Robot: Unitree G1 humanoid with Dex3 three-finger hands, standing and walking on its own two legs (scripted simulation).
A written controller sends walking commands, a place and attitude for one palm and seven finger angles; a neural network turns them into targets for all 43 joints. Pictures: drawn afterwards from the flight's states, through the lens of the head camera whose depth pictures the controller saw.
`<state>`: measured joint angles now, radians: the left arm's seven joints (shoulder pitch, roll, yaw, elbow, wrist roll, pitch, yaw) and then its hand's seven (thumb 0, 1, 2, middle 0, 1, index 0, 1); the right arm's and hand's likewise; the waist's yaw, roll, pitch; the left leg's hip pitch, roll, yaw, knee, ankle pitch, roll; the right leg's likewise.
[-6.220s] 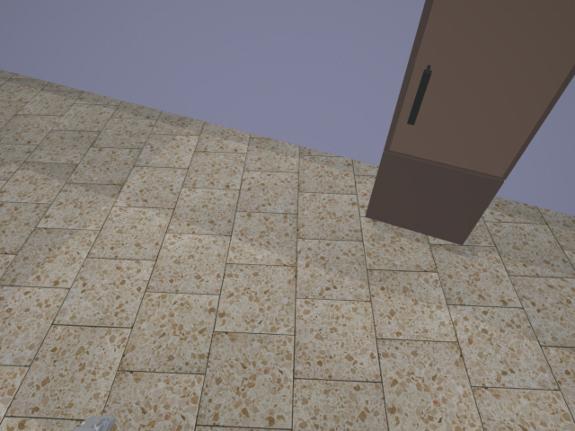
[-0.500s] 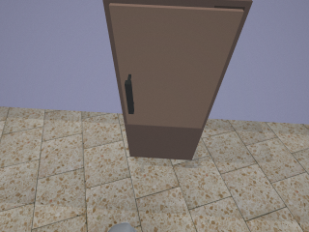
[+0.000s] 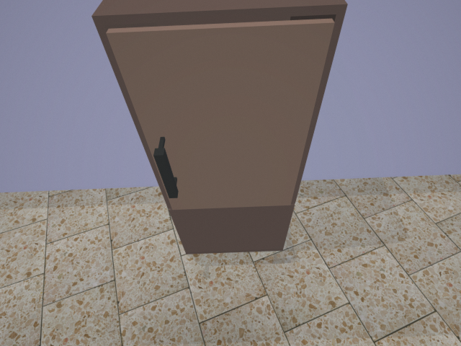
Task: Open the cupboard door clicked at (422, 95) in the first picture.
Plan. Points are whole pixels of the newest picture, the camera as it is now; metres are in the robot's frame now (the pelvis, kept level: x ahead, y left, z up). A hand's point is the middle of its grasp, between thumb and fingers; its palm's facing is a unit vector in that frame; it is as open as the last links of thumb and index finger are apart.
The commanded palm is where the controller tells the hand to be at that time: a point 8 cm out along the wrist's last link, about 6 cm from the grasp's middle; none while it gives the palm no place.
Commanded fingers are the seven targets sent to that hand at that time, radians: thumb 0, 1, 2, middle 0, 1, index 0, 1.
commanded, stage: come to a stop and stand still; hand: left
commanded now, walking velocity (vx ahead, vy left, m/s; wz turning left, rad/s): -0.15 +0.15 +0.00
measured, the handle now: (168, 168) +0.54 +0.20 -0.09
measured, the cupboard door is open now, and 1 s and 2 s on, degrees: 0 0 0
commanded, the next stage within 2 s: look again from close up in 0.86 s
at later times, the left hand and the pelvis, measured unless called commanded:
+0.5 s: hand out of the picture -0.02 +0.25 -0.16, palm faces +0.02 -0.96 -0.27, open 7.4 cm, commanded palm none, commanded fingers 0.00 0.90 0.90 -0.20 -0.30 -0.20 -0.30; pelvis -0.05 +0.05 +0.00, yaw -1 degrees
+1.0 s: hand out of the picture -0.03 +0.22 -0.16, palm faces +0.02 -0.98 -0.22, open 7.3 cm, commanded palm none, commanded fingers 0.00 0.90 0.90 -0.20 -0.30 -0.20 -0.30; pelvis -0.03 +0.05 +0.01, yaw +1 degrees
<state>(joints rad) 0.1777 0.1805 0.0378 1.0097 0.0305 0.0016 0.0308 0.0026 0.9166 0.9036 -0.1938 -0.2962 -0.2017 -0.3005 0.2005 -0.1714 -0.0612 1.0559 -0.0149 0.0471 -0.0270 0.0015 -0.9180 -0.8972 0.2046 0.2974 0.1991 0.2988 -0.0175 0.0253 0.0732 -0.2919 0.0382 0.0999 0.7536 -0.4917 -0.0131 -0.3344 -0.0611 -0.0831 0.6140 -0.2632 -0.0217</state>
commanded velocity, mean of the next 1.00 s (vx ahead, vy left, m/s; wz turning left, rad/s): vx -0.01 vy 0.01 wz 0.00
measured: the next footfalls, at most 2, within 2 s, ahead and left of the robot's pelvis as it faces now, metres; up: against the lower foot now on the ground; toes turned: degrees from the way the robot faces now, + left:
left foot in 0.28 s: -0.01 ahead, +0.14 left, +0.00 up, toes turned +4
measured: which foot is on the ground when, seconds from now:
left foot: up 0.00-0.26, down 0.28-1.00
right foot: down 0.00-1.00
